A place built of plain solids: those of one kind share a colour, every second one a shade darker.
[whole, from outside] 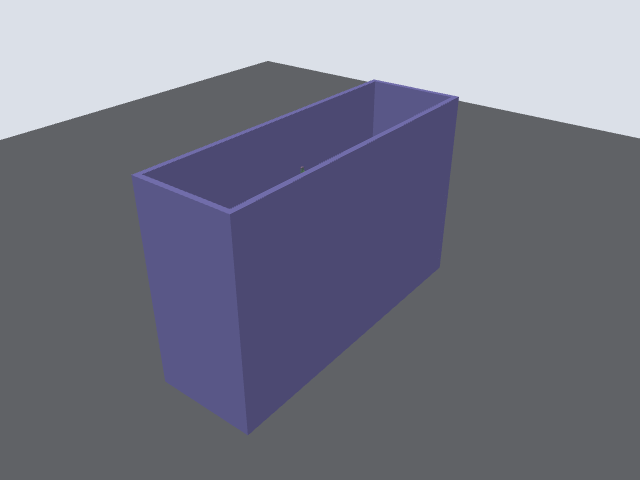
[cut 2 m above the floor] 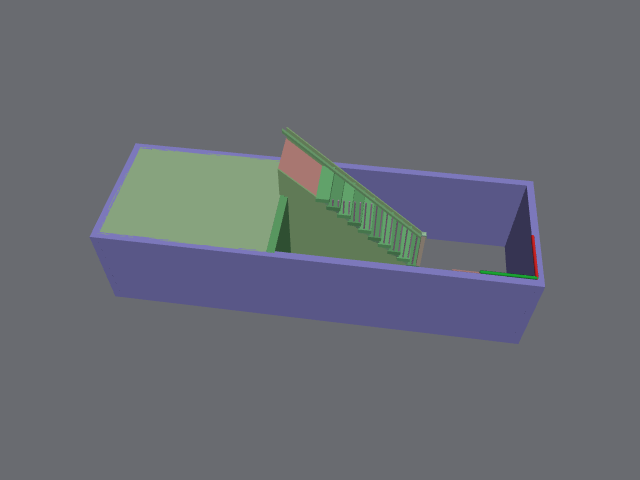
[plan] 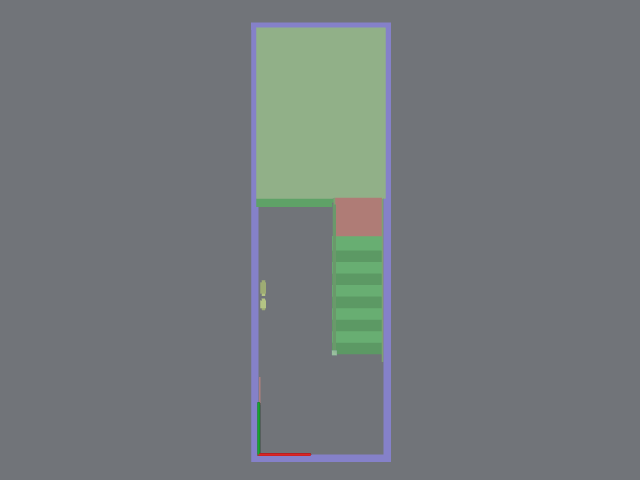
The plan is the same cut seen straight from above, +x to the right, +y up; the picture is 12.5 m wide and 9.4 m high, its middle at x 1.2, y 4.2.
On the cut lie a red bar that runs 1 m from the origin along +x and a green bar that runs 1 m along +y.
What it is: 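A row house's entrance hall, a dwelling of no particular year; the hall below, the landing 2.84 m above it, and between them a joiner's timber flight of 14 risers of about 0.203 m on goings of about 0.226 m, 0.91 m clear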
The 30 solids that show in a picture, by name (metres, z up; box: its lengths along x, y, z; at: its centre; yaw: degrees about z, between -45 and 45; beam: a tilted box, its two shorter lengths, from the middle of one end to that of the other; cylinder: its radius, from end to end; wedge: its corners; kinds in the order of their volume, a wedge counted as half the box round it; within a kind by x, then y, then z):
{
 "upper_1": {"box": [2.54, 3.35, 2.89], "at": [1.22, 6.68, 1.4]},
 "wall_1": {"box": [0.15, 8.61, 5.47], "at": [-0.07, 4.16, 2.69]},
 "wall_2": {"box": [2.74, 0.15, 5.47], "at": [1.22, -0.07, 2.69]},
 "wall_3": {"box": [2.74, 0.15, 5.47], "at": [1.22, 8.38, 2.69]},
 "wall_4": {"box": [0.15, 8.61, 5.47], "at": [2.52, 4.16, 2.69]},
 "carriage_1": {"wedge": [[1.49, 2.02, -0.05], [1.49, 2.02, 0.01], [1.49, 5.03, -0.05], [1.49, 5.03, 2.71], [2.41, 2.02, -0.05], [2.41, 2.02, 0.01], [2.41, 5.03, -0.05], [2.41, 5.03, 2.71]]},
 "upper_edge_1": {"box": [1.49, 0.16, 2.89], "at": [0.69, 4.93, 1.4]},
 "string_1": {"wedge": [[1.47, 1.99, -0.05], [1.47, 1.99, -0.01], [1.47, 5.03, -0.05], [1.47, 5.03, 2.72], [1.5, 1.99, -0.05], [1.5, 1.99, -0.01], [1.5, 5.03, -0.05], [1.5, 5.03, 2.72]]},
 "string_2": {"wedge": [[2.41, 1.81, -0.05], [2.41, 1.81, 0.12], [2.41, 5.01, -0.05], [2.41, 5.01, 2.99], [2.44, 1.81, -0.05], [2.44, 1.81, 0.12], [2.44, 5.01, -0.05], [2.44, 5.01, 2.99]]},
 "rail_1": {"wedge": [[1.45, 2.02, 1.09], [1.45, 2.02, 1.15], [1.45, 4.89, 3.67], [1.45, 4.89, 3.73], [1.51, 2.02, 1.09], [1.51, 2.02, 1.15], [1.51, 4.89, 3.67], [1.51, 4.89, 3.73]]},
 "tread_1": {"wedge": [[1.44, 1.96, 0.1], [1.44, 1.96, 0.2], [1.44, 2.25, 0.1], [1.44, 2.25, 0.2], [2.42, 1.96, 0.1], [2.42, 1.96, 0.2], [2.42, 2.25, 0.1], [2.42, 2.25, 0.2]]},
 "tread_2": {"wedge": [[1.44, 2.19, 0.31], [1.44, 2.19, 0.41], [1.44, 2.47, 0.31], [1.44, 2.47, 0.41], [2.42, 2.19, 0.31], [2.42, 2.19, 0.41], [2.42, 2.47, 0.31], [2.42, 2.47, 0.41]]},
 "tread_3": {"wedge": [[1.44, 2.41, 0.51], [1.44, 2.41, 0.61], [1.44, 2.7, 0.51], [1.44, 2.7, 0.61], [2.42, 2.41, 0.51], [2.42, 2.41, 0.61], [2.42, 2.7, 0.51], [2.42, 2.7, 0.61]]},
 "tread_4": {"wedge": [[1.44, 2.64, 0.71], [1.44, 2.64, 0.81], [1.44, 2.92, 0.71], [1.44, 2.92, 0.81], [2.42, 2.64, 0.71], [2.42, 2.64, 0.81], [2.42, 2.92, 0.71], [2.42, 2.92, 0.81]]},
 "tread_5": {"wedge": [[1.44, 2.86, 0.92], [1.44, 2.86, 1.02], [1.44, 3.15, 0.92], [1.44, 3.15, 1.02], [2.42, 2.86, 0.92], [2.42, 2.86, 1.02], [2.42, 3.15, 0.92], [2.42, 3.15, 1.02]]},
 "tread_6": {"wedge": [[1.44, 3.09, 1.12], [1.44, 3.09, 1.22], [1.44, 3.38, 1.12], [1.44, 3.38, 1.22], [2.42, 3.09, 1.12], [2.42, 3.09, 1.22], [2.42, 3.38, 1.12], [2.42, 3.38, 1.22]]},
 "tread_7": {"wedge": [[1.44, 3.32, 1.32], [1.44, 3.32, 1.42], [1.44, 3.6, 1.32], [1.44, 3.6, 1.42], [2.42, 3.32, 1.32], [2.42, 3.32, 1.42], [2.42, 3.6, 1.32], [2.42, 3.6, 1.42]]},
 "tread_8": {"wedge": [[1.44, 3.54, 1.53], [1.44, 3.54, 1.63], [1.44, 3.83, 1.53], [1.44, 3.83, 1.63], [2.42, 3.54, 1.53], [2.42, 3.54, 1.63], [2.42, 3.83, 1.53], [2.42, 3.83, 1.63]]},
 "tread_9": {"wedge": [[1.44, 3.77, 1.73], [1.44, 3.77, 1.83], [1.44, 4.05, 1.73], [1.44, 4.05, 1.83], [2.42, 3.77, 1.73], [2.42, 3.77, 1.83], [2.42, 4.05, 1.73], [2.42, 4.05, 1.83]]},
 "tread_10": {"wedge": [[1.44, 3.99, 1.93], [1.44, 3.99, 2.03], [1.44, 4.28, 1.93], [1.44, 4.28, 2.03], [2.42, 3.99, 1.93], [2.42, 3.99, 2.03], [2.42, 4.28, 1.93], [2.42, 4.28, 2.03]]},
 "coat_pegs_1": {"box": [0.11, 0.15, 0.76], "at": [0.09, 2.94, 1.18]},
 "coat_pegs_2": {"box": [0.11, 0.23, 0.82], "at": [0.09, 3.26, 1.15]},
 "wall_mirror_1": {"box": [0.034, 0.57, 0.82], "at": [0.02, 1.24, 1.59]},
 "newel_foot_1": {"box": [0.09, 0.09, 1.27], "at": [1.48, 1.99, 0.59]},
 "bal_1": {"box": [0.032, 0.032, 1.0], "at": [1.48, 2.12, 0.69]},
 "bal_2": {"box": [0.032, 0.032, 1.0], "at": [1.48, 2.35, 0.9]},
 "bal_3": {"box": [0.032, 0.032, 1.0], "at": [1.48, 2.57, 1.1]},
 "bal_4": {"box": [0.032, 0.032, 1.0], "at": [1.48, 2.8, 1.3]},
 "bal_5": {"box": [0.032, 0.032, 1.0], "at": [1.48, 3.02, 1.5]},
 "bal_6": {"box": [0.032, 0.032, 1.0], "at": [1.48, 3.25, 1.71]}
}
